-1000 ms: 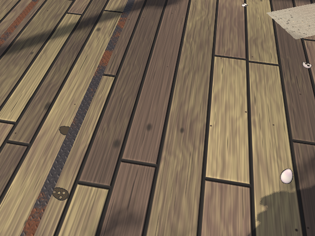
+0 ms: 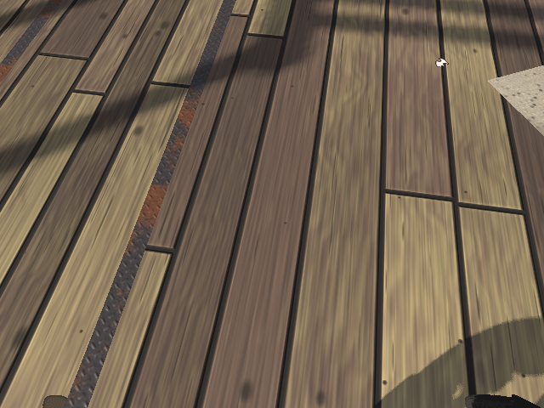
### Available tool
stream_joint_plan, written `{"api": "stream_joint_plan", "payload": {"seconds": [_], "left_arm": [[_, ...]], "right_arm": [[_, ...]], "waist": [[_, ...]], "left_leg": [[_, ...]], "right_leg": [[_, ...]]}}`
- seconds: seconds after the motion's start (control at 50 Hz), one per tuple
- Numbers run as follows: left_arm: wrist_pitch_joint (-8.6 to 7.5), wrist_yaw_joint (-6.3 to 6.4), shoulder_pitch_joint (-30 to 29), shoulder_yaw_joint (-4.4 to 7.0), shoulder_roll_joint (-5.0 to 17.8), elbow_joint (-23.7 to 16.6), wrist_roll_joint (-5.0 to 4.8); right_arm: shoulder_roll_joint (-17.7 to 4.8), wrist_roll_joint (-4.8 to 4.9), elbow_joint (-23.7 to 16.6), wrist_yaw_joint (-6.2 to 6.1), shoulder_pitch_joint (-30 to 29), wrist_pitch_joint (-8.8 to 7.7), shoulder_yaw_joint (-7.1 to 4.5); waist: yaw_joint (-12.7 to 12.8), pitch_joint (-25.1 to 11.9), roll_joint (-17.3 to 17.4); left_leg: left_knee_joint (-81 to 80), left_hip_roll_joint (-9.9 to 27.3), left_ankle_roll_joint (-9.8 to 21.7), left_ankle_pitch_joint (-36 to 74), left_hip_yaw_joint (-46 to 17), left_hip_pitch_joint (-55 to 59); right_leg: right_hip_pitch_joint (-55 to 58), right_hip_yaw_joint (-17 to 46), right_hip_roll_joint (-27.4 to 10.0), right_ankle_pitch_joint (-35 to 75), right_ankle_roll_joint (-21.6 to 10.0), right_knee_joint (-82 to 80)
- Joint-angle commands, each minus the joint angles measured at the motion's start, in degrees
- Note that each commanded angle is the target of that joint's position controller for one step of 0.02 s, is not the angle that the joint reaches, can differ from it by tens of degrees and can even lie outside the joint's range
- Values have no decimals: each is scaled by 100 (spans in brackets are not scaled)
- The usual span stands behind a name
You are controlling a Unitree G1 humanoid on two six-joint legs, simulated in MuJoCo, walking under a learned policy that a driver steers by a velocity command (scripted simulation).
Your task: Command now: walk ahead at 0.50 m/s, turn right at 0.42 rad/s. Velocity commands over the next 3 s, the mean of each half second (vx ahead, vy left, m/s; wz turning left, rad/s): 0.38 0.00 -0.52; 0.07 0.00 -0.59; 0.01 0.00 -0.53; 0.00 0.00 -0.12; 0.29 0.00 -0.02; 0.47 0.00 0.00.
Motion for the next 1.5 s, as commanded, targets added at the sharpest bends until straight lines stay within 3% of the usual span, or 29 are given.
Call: {"api": "stream_joint_plan", "payload": {"seconds": [0.02,0.04,0.1,0.26,0.36,0.42,0.44,0.46,0.48,0.5,0.52,0.54,0.62,0.74,0.9,0.96,0.98,1.0,1.02,1.04,1.1,1.24,1.36,1.38,1.4,1.42,1.44,1.46,1.5], "left_arm": [[-208,6,-204,140,767,-623,-176],[-184,34,-393,148,702,-647,-155],[4,10,-346,205,384,-689,-100],[123,-137,-1355,176,244,-1196,20],[169,-346,-1945,159,315,-1616,78],[195,-395,-1131,356,745,-1564,80],[177,-330,-450,512,1052,-1385,78],[198,-174,-186,661,1662,-1398,108],[185,-148,-593,631,2042,-1656,233],[168,-240,-491,535,1676,-1797,209],[123,-262,-820,461,1410,-1858,153],[122,-235,-1154,406,1185,-1870,44],[178,-96,-1548,352,1061,-2050,199],[299,101,-1407,367,1162,-2149,84],[468,120,-1356,359,1154,-2290,100],[555,137,-1514,323,1107,-2399,12],[573,146,-1371,267,910,-2437,9],[551,123,-989,217,648,-2507,-2],[462,82,-1162,356,1157,-2569,63],[447,52,-1076,460,1452,-2464,71],[622,60,-947,408,1089,-2255,28],[619,-71,-1635,218,712,-2751,4],[669,-190,-1158,311,794,-2666,17],[659,-153,-940,356,889,-2582,33],[634,-73,-743,469,1359,-2608,33],[579,-38,-855,468,1748,-2758,181],[450,-86,-655,383,1409,-2684,302],[364,-96,-876,305,1263,-2590,299],[321,-55,-1440,223,1047,-2557,152]], "right_arm": [[-855,-3,151,-72,1730,20,-234],[-743,-21,110,-69,1337,20,-186],[-501,-104,166,-73,880,2,-141],[-904,-117,281,-266,995,53,-264],[-1212,68,293,-376,1222,280,-342],[-1373,227,174,-409,961,408,-412],[-1253,219,151,-386,978,431,-375],[-905,-48,49,-339,1290,403,-257],[-427,-249,-107,-262,1896,330,-94],[-871,-27,-81,-201,1611,283,-167],[-954,139,-237,-209,1122,287,-194],[-914,78,-205,-285,966,329,-195],[-951,-86,-227,-416,1030,575,-268],[-847,-80,-434,-472,614,643,-222],[-892,3,-609,-337,438,452,-200],[-965,15,-502,-233,944,383,-246],[-1268,-61,-482,-234,1130,394,-329],[-1783,-178,-569,-282,883,483,-419],[-1554,-306,-631,-273,952,506,-391],[-1278,-247,-778,-301,723,510,-318],[-960,-53,-887,-360,468,577,-220],[-1377,-72,-934,-385,792,743,-370],[-1466,179,-897,-257,682,708,-403],[-1259,182,-775,-229,937,686,-338],[-887,-38,-802,-183,1133,661,-215],[-654,-223,-1089,-181,896,629,-94],[-1063,-80,-1117,-235,522,632,-220],[-1175,38,-1086,-248,477,665,-268],[-1169,-13,-878,-313,673,745,-298]], "waist": [[-922,-1289,1060],[-744,-866,623],[-355,-338,769],[-398,193,367],[-542,60,514],[-15,-422,614],[316,-781,344],[229,-1194,-754],[-464,-1998,-1538],[-24,-2678,-648],[-55,-1982,-392],[-206,-1351,-23],[-562,-975,-342],[-399,-996,-496],[-230,-844,-826],[-562,-852,-779],[-525,-969,-304],[-76,-852,1357],[-302,-778,1759],[-248,-730,1193],[-244,-469,811],[-646,-581,1223],[-341,-586,1149],[-279,-652,822],[-362,-908,-466],[-392,-928,-1776],[48,-1235,-1154],[-105,-926,-954],[-318,-654,-753]], "left_leg": [[-1418,2090,976,-1386,-3056,4045],[-1599,1896,868,-948,-2440,3232],[-2141,1513,805,-272,-1221,1969],[-2356,1325,794,1478,512,1903],[-1584,1471,629,2833,974,2498],[-129,1449,373,3998,1037,2775],[998,1149,116,3466,1143,2482],[2759,735,-295,705,1197,1115],[4663,-345,-636,-3630,382,-652],[5081,-210,-515,-3461,-651,-864],[4922,-38,-373,-2862,-633,-1228],[4479,187,-347,-2356,-595,-1280],[3525,230,-332,-1571,-616,-396],[2305,49,-569,-1022,-812,-656],[773,-239,-492,-1225,-861,46],[-824,-198,-273,-358,-707,1127],[-1126,563,-10,105,-1199,1867],[-1209,1806,734,1489,-2449,2363],[-1340,2379,1468,2043,-3217,2122],[-1203,2225,1417,2083,-2711,2062],[-1046,1453,931,1835,-1458,2044],[-1200,1534,1093,1708,-632,2323],[-611,1597,742,1262,-301,1913],[-168,1413,422,871,-60,1489],[1105,915,-134,-722,489,445],[2386,224,-520,-3251,442,-903],[3222,279,-546,-3295,-233,-840],[3458,352,-494,-2949,-339,-851],[3258,412,-507,-2204,-402,-777]], "right_leg": [[-3628,358,-286,91,-165,2843],[-3395,246,-550,590,-156,2709],[-2727,218,-903,1224,-148,2196],[-3033,-99,-827,2966,36,255],[-2506,-684,-490,2846,-70,-769],[-1484,-959,-4,2309,-414,-1263],[-486,-944,233,2980,-606,-1800],[899,427,-752,5464,-970,-1740],[2260,3003,-2098,7088,-2255,-1659],[2218,3192,-2161,5971,-2344,-2129],[1669,2566,-1876,5016,-2046,-2320],[903,2059,-1548,4241,-1689,-2468],[-732,1530,-1054,3730,-1397,-2811],[-616,1786,-840,2369,-1203,-2787],[-422,2492,-732,2367,-1096,-2457],[-585,2515,-439,2807,-806,-2034],[-1120,2165,-109,1912,-520,-1461],[-2243,923,865,-75,-147,-268],[-2808,555,814,-790,139,1048],[-2830,595,533,-402,271,1784],[-2982,344,363,386,563,2520],[-2298,-375,-138,725,665,576],[-769,-813,68,1669,119,-1751],[-7,-651,112,2339,-68,-2368],[1091,735,-910,4121,-391,-2531],[1225,2269,-2279,5701,-1527,-2330],[794,2195,-2334,5204,-1976,-2475],[550,1657,-1946,4702,-1696,-2517],[248,1094,-1450,4120,-1185,-2547]]}}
